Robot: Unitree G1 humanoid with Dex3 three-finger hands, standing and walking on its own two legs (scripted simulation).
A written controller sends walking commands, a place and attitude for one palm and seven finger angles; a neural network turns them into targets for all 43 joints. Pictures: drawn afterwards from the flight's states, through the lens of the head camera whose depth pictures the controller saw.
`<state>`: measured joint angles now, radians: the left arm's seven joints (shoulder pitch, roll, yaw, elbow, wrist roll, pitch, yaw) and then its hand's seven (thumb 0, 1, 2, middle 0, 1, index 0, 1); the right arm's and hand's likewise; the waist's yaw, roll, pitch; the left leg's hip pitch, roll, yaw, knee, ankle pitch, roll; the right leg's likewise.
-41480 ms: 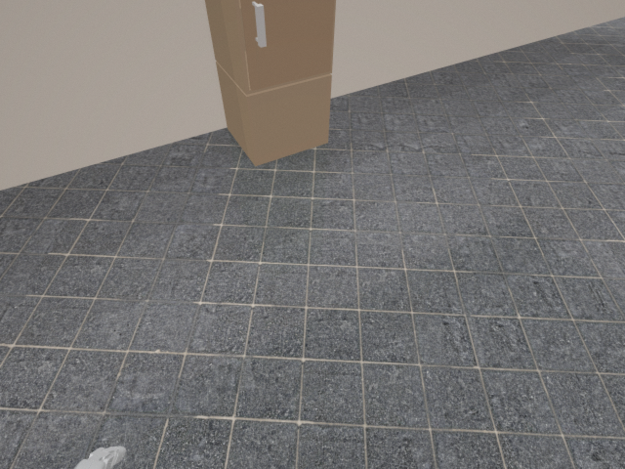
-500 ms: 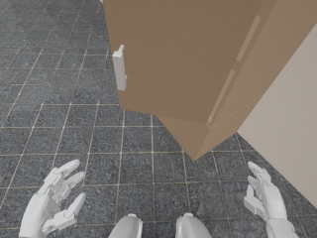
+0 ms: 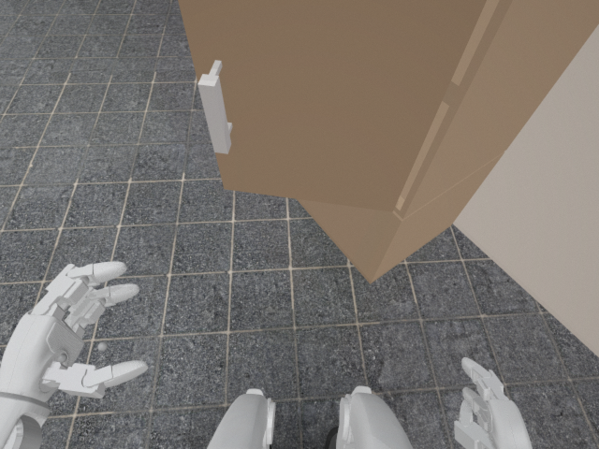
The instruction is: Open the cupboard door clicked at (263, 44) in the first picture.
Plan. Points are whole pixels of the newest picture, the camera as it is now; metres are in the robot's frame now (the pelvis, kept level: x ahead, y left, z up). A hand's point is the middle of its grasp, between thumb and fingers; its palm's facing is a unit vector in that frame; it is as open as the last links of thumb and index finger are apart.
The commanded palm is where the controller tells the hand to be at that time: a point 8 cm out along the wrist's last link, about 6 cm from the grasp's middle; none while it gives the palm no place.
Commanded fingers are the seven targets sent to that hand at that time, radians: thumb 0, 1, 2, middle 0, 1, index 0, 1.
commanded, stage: raise the hand with hooked fingers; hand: left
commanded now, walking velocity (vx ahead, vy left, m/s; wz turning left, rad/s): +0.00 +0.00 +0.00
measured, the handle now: (219, 108) +0.62 +0.18 +0.04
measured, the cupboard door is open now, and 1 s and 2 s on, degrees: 46 46 46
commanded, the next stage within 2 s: move the hooked fingers beside the handle in 1.16 s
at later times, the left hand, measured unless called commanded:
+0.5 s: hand (70, 316) +0.26 +0.28 +0.04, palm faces -0.07 -1.00 -0.07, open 13.9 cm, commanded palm +0.24 +0.33 +0.05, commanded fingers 0.00 -0.50 0.30 -0.30 -1.20 -0.30 -1.20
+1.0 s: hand (77, 293) +0.28 +0.28 +0.05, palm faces -0.08 -0.99 -0.06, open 14.0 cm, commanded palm +0.26 +0.33 +0.05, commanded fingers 0.00 -0.50 0.30 -0.30 -1.20 -0.30 -1.20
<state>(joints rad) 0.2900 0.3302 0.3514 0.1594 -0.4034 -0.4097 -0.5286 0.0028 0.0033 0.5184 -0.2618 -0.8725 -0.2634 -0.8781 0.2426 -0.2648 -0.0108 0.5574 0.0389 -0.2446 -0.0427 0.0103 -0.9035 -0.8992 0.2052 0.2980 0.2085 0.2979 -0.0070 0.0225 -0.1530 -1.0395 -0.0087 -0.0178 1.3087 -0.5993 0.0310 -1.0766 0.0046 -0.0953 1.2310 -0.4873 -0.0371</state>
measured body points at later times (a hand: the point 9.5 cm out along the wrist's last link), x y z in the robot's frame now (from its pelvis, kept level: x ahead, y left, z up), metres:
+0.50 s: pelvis +0.00 +0.02 +0.00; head +0.09 +0.05 +0.44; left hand +0.26 +0.34 +0.05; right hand +0.18 -0.21 -0.07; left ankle +0.01 +0.10 -0.62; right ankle +0.06 -0.10 -0.62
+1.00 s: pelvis +0.00 +0.01 +0.00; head +0.10 +0.03 +0.44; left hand +0.28 +0.34 +0.05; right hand +0.17 -0.24 -0.07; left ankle +0.01 +0.10 -0.62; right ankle +0.06 -0.10 -0.62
